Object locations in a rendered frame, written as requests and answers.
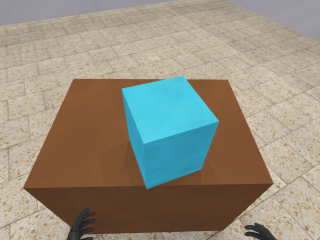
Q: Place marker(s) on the pedestal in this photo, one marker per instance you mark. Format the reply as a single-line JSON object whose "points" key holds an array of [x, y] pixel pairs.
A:
{"points": [[87, 161]]}

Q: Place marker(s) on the carton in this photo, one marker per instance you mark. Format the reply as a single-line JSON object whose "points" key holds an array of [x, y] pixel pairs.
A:
{"points": [[170, 129]]}

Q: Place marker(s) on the left robot hand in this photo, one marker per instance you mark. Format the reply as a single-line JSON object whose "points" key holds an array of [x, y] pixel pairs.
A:
{"points": [[76, 231]]}

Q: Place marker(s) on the right robot hand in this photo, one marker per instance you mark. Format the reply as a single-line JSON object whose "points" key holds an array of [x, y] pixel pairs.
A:
{"points": [[263, 233]]}

